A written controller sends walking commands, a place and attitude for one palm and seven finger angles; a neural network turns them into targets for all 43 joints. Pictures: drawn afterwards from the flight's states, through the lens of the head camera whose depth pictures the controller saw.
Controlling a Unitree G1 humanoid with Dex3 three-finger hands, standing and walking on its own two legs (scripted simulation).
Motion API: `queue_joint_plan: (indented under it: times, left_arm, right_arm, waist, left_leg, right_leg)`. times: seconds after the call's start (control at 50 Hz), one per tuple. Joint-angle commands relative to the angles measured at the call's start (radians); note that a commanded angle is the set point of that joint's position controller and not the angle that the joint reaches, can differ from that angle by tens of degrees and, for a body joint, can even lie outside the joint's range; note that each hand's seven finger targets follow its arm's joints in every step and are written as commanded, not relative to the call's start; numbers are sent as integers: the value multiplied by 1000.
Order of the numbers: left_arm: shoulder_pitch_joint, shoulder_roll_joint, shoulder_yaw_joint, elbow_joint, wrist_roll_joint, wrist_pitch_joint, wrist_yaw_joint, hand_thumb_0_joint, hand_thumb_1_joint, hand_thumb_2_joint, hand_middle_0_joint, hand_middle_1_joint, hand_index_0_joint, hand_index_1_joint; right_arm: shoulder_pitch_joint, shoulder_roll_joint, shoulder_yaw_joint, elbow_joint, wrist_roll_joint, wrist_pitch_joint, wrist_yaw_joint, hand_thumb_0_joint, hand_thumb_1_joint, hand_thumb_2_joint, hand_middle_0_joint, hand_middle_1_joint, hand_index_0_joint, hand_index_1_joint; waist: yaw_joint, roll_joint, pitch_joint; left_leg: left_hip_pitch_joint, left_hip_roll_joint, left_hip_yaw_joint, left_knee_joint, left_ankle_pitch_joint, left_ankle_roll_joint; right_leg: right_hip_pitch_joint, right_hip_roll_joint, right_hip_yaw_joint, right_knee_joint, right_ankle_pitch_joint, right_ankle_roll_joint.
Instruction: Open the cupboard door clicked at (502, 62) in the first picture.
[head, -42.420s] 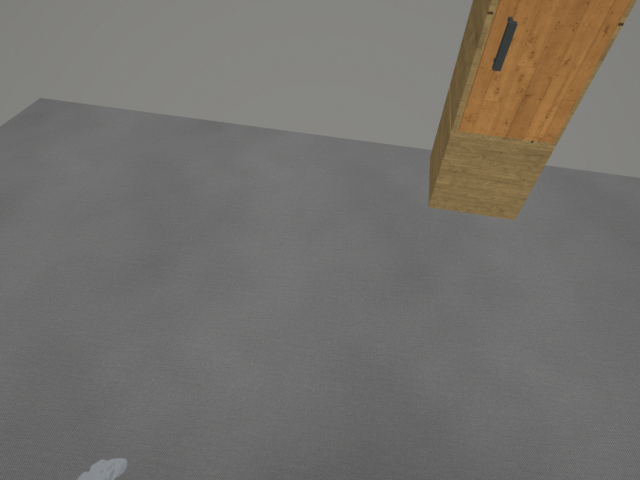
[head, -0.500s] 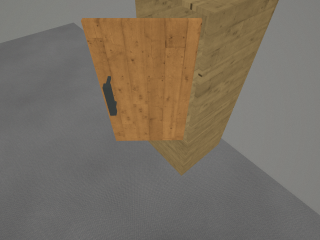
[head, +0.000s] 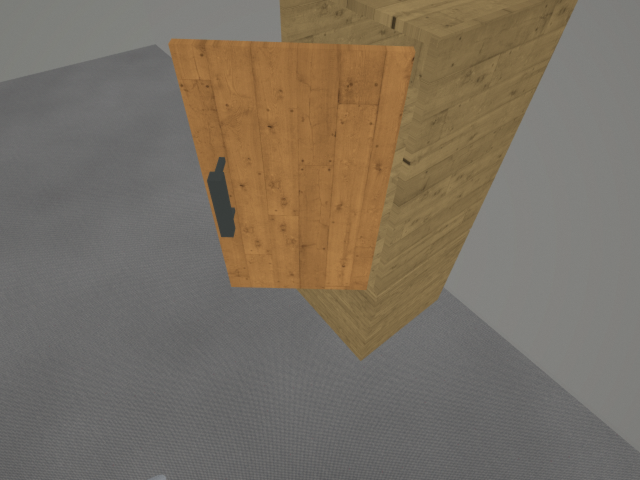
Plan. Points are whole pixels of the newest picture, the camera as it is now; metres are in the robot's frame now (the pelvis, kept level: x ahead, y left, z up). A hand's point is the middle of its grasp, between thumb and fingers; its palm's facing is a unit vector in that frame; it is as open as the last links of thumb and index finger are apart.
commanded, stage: raise the hand with hooked fingers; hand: left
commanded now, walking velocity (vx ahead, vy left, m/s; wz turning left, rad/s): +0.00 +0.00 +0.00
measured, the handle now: (224, 197) +0.57 +0.21 -0.01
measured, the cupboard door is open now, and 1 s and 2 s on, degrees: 51 51 51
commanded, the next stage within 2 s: none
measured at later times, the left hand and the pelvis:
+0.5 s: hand (170, 462) +0.15 +0.19 -0.04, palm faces +0.12 -0.99 -0.08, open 9.6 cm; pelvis -0.05 -0.04 -0.10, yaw +3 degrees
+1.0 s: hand (139, 412) +0.20 +0.24 -0.02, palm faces +0.06 -1.00 -0.04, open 12.6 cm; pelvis -0.05 -0.01 -0.07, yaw +2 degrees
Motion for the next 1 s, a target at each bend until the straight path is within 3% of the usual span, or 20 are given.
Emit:
queue_joint_plan:
  times: [0.0, 0.02, 0.04, 0.08, 0.1, 0.14, 0.16, 0.2, 0.22, 0.24, 0.26, 0.34, 0.4, 0.46, 0.52, 0.56, 0.6, 0.74, 0.94, 0.98]
  left_arm:
    - [-165, 21, 26, -597, -81, -162, 19, 0, 783, 850, -208, -375, -208, -375]
    - [-142, 61, 91, -551, -81, -227, -10, 0, 760, 840, -210, -390, -210, -390]
    - [-27, 17, 100, -460, -92, -299, -52, 0, 737, 830, -212, -405, -212, -405]
    - [121, -29, 114, -335, -118, -451, -169, 0, 690, 810, -215, -435, -215, -435]
    - [135, -39, 109, -340, -137, -539, -236, 0, 667, 800, -217, -450, -217, -450]
    - [118, 38, 170, -348, -168, -701, -374, 0, 620, 780, -220, -480, -220, -480]
    - [115, 110, 243, -308, -180, -715, -422, 0, 597, 770, -222, -495, -222, -495]
    - [31, 159, 274, -421, -219, -663, -469, 0, 550, 750, -225, -525, -225, -525]
    - [-14, 150, 265, -462, -243, -627, -473, 0, 527, 740, -227, -540, -227, -540]
    - [-72, 168, 276, -525, -261, -594, -464, 0, 503, 730, -228, -555, -228, -555]
    - [-150, 208, 305, -616, -279, -583, -445, 0, 480, 720, -230, -570, -230, -570]
    - [-237, 218, 278, -855, -236, -620, -368, 0, 387, 680, -237, -630, -237, -630]
    - [-253, 214, 252, -800, -227, -616, -390, 0, 317, 650, -242, -675, -242, -675]
    - [-240, 236, 281, -645, -257, -556, -457, 0, 247, 620, -247, -720, -247, -720]
    - [-221, 282, 340, -604, -288, -487, -495, 0, 177, 590, -252, -765, -252, -765]
    - [-197, 310, 391, -566, -309, -448, -498, 0, 130, 570, -255, -795, -255, -795]
    - [-212, 322, 423, -565, -315, -449, -484, 0, 83, 550, -258, -825, -258, -825]
    - [-234, 283, 389, -503, -304, -518, -464, 0, -80, 480, -270, -930, -270, -930]
    - [-335, 340, 409, -557, -300, -521, -469, 0, -313, 380, -287, -1080, -287, -1080]
    - [-352, 344, 410, -543, -298, -509, -474, 0, -360, 360, -290, -1110, -290, -1110]
  right_arm:
    - [-98, -186, -71, -293, 12, -187, -9, 0, -900, -900, 200, 300, 200, 300]
    - [-87, -207, -82, -316, -10, -188, -2, 0, -900, -900, 200, 300, 200, 300]
    - [-98, -201, -88, -349, -20, -189, 3, 0, -900, -900, 200, 300, 200, 300]
    - [-127, -186, -96, -412, -21, -195, 29, 0, -900, -900, 200, 300, 200, 300]
    - [-149, -187, -103, -444, -25, -200, 41, 0, -900, -900, 200, 300, 200, 300]
    - [-177, -194, -115, -498, -21, -207, 63, 0, -900, -900, 200, 300, 200, 300]
    - [-167, -201, -122, -523, -12, -199, 68, 0, -900, -900, 200, 300, 200, 300]
    - [-194, -214, -116, -615, 4, -181, 59, 0, -900, -900, 200, 300, 200, 300]
    - [-210, -208, -109, -647, 14, -174, 48, 0, -900, -900, 200, 300, 200, 300]
    - [-201, -209, -103, -673, 19, -167, 38, 0, -900, -900, 200, 300, 200, 300]
    - [-194, -209, -100, -683, 19, -163, 29, 0, -900, -900, 200, 300, 200, 300]
    - [-112, -183, -87, -646, 8, -156, -1, 0, -900, -900, 200, 300, 200, 300]
    - [-91, -188, -75, -586, 5, -160, -16, 0, -900, -900, 200, 300, 200, 300]
    - [-104, -197, -66, -555, 17, -164, -27, 0, -900, -900, 200, 300, 200, 300]
    - [-119, -201, -61, -565, 26, -164, -30, 0, -900, -900, 200, 300, 200, 300]
    - [-128, -196, -57, -575, 25, -160, -29, 0, -900, -900, 200, 300, 200, 300]
    - [-116, -191, -57, -571, 22, -160, -27, 0, -900, -900, 200, 300, 200, 300]
    - [-88, -205, -65, -557, 20, -173, -16, 0, -900, -900, 200, 300, 200, 300]
    - [-56, -231, -58, -569, 17, -167, -23, 0, -900, -900, 200, 300, 200, 300]
    - [-50, -236, -54, -571, 16, -160, -21, 0, -900, -900, 200, 300, 200, 300]
  waist:
    - [-66, 75, 3]
    - [-62, -19, -32]
    - [-35, -121, -40]
    - [24, -192, -106]
    - [41, -184, -138]
    - [53, -114, -201]
    - [72, -50, -220]
    - [80, -15, -320]
    - [72, -34, -323]
    - [58, 16, -321]
    - [48, 6, -343]
    - [-14, 74, -401]
    - [-57, 74, -377]
    - [-56, 31, -346]
    - [-16, 50, -388]
    - [12, 19, -396]
    - [12, -21, -406]
    - [-4, -17, -321]
    - [0, 110, -354]
    - [-1, 102, -357]
  left_leg:
    - [-45, 65, -135, 18, 456, -53]
    - [-125, 47, -130, 73, 334, -50]
    - [-223, 37, -123, 129, 252, -44]
    - [-359, 17, -98, 245, 177, -47]
    - [-434, 7, -83, 311, 141, -47]
    - [-565, -9, -66, 424, 75, -50]
    - [-602, -16, -56, 459, 65, -47]
    - [-644, -29, -35, 484, -11, -32]
    - [-675, -34, -31, 502, -78, -24]
    - [-695, -34, -34, 502, -123, -20]
    - [-708, -25, -48, 531, -128, -15]
    - [-644, 10, -69, 585, -27, 5]
    - [-654, 22, -88, 612, 18, 6]
    - [-704, 22, -96, 618, -1, 3]
    - [-704, 13, -90, 578, -10, 1]
    - [-697, 12, -94, 553, 12, -1]
    - [-692, 13, -94, 536, 20, -1]
    - [-657, 11, -91, 477, -18, -2]
    - [-505, 15, -111, 393, 37, -9]
    - [-482, 19, -123, 384, 82, -16]
  right_leg:
    - [-198, 21, -68, 30, 73, -14]
    - [-225, 25, -86, 37, 100, -16]
    - [-266, 32, -101, 90, 83, -15]
    - [-339, 38, -96, 225, 65, -24]
    - [-379, 36, -80, 292, 71, -27]
    - [-431, 27, -36, 391, 51, -36]
    - [-431, 20, -2, 423, 46, -46]
    - [-426, 18, 29, 434, -59, -35]
    - [-432, 12, 71, 398, -170, -25]
    - [-447, 9, 89, 374, -257, -23]
    - [-456, 12, 114, 373, -300, -19]
    - [-447, 20, 122, 377, -148, -15]
    - [-467, 28, 98, 406, -35, -11]
    - [-448, 28, 114, 380, -71, -3]
    - [-375, 8, 135, 333, -127, 4]
    - [-331, 9, 128, 326, -116, 1]
    - [-310, 0, 128, 315, -94, 13]
    - [-391, 16, 79, 307, -170, 2]
    - [-405, 43, -14, 350, -46, -20]
    - [-403, 52, -30, 365, -3, -25]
